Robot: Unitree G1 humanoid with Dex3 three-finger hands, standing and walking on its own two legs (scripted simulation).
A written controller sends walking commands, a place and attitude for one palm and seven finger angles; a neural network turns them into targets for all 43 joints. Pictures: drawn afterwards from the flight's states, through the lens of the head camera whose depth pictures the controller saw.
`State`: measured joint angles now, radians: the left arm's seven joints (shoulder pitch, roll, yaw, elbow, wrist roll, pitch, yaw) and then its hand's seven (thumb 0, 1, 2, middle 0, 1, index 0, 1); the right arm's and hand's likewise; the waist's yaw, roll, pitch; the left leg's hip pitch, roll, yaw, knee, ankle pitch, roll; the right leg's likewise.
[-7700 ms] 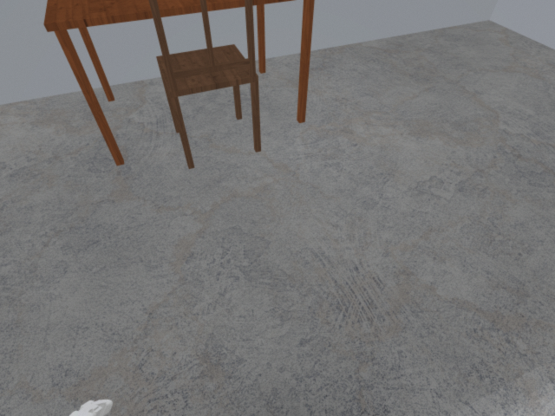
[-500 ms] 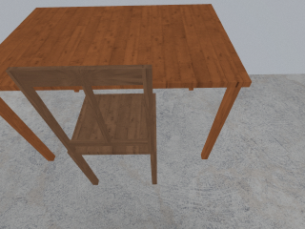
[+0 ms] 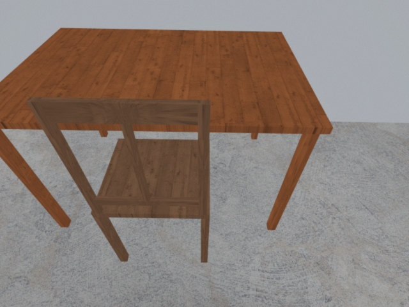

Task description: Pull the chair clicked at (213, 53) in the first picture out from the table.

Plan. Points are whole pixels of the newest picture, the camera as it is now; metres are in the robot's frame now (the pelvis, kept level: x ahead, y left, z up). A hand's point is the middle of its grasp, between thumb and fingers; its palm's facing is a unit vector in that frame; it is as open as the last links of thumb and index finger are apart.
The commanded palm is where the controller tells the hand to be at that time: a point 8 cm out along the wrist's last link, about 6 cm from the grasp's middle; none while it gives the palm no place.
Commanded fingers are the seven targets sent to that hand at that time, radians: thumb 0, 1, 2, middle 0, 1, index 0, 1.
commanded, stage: look again from close up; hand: left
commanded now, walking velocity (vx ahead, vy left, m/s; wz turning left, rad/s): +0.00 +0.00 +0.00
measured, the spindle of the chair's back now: (138, 166) +0.49 +0.22 -0.06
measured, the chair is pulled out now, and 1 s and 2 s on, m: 0.00 0.00 0.00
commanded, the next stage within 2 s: none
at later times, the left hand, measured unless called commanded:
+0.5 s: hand out of the picture -0.04 +0.18 -0.18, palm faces +0.02 -0.99 -0.15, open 7.3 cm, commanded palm none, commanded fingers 0.00 0.90 0.90 -0.20 -0.30 -0.20 -0.30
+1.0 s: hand out of the picture -0.04 +0.20 -0.18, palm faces +0.02 -0.99 -0.15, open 7.3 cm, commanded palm none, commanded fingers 0.00 0.90 0.90 -0.20 -0.30 -0.20 -0.30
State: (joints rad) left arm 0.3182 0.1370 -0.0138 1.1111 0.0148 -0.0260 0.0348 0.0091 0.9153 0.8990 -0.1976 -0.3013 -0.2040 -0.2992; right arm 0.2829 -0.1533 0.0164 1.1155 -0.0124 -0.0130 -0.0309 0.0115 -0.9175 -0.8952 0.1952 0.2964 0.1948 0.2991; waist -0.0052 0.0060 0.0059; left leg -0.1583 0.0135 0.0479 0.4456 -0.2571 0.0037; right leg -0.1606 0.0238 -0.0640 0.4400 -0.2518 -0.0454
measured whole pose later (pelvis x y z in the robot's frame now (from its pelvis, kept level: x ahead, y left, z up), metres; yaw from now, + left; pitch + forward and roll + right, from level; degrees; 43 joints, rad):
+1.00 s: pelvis -0.01 +0.05 +0.00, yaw -1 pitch -1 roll +0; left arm 0.36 0.11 -0.01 1.11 0.02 -0.01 0.04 0.01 0.91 0.90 -0.20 -0.30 -0.20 -0.30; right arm 0.31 -0.12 0.02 1.15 -0.01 -0.02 -0.03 0.01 -0.90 -0.90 0.20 0.30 0.20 0.30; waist 0.00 -0.01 0.01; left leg -0.16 -0.05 0.09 0.40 -0.22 0.07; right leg -0.19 -0.04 -0.02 0.43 -0.21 0.02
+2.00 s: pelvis +0.00 +0.05 +0.00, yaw -1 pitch -1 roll +0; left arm 0.35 0.11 -0.01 1.12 0.02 -0.02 0.04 0.01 0.91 0.90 -0.20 -0.30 -0.20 -0.30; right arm 0.31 -0.11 0.02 1.16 0.00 -0.03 -0.03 0.01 -0.91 -0.90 0.20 0.30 0.20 0.30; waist 0.00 -0.02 0.02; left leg -0.14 -0.05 0.09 0.38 -0.23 0.08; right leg -0.17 -0.04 -0.02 0.41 -0.23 0.03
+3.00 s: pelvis +0.01 +0.04 +0.00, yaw -1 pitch +0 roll +0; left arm 0.36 0.11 -0.01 1.12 0.02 -0.02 0.04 0.00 0.91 0.90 -0.20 -0.30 -0.20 -0.30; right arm 0.31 -0.10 0.02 1.16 0.00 -0.03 -0.04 0.01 -0.91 -0.90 0.20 0.30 0.20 0.30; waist 0.00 -0.02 0.02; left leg -0.14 -0.04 0.08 0.37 -0.23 0.06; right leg -0.16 -0.03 -0.03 0.41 -0.24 0.01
